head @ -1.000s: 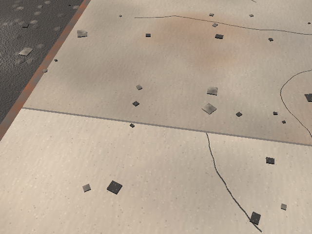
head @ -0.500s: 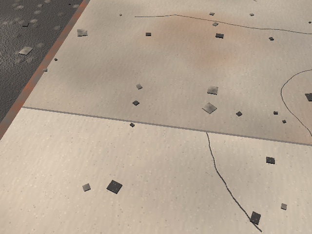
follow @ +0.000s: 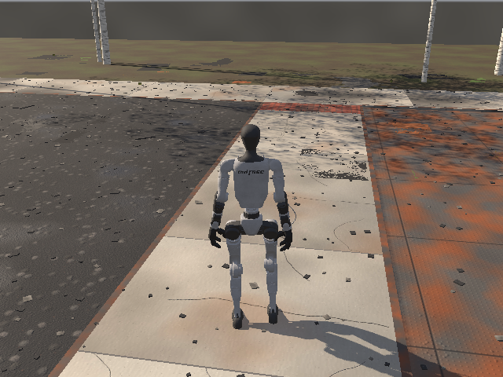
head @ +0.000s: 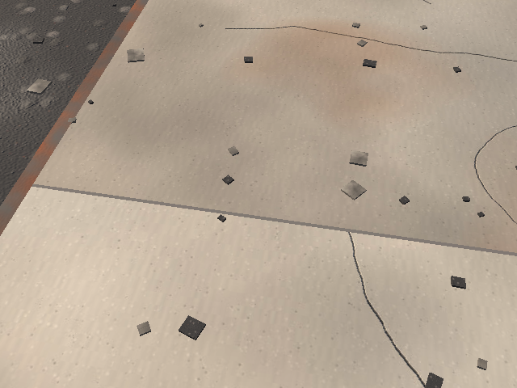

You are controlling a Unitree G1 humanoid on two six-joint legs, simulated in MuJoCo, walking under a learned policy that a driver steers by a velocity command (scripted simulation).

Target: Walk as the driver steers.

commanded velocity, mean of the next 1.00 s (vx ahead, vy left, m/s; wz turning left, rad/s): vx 0.04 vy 0.00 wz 0.00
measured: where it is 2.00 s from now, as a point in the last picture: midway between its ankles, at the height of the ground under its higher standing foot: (301, 370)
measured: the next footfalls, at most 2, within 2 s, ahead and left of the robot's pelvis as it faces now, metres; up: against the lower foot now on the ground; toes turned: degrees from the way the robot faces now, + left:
right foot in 0.04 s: +0.04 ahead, -0.14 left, +0.00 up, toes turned -1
left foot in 1.64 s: +0.47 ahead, +0.05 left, +0.00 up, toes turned +2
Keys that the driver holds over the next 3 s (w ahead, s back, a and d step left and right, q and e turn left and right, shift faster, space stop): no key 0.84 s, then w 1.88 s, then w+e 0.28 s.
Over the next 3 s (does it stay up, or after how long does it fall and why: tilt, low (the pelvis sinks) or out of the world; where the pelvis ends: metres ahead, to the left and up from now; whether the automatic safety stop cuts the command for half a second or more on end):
stays up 1.03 -0.05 0.01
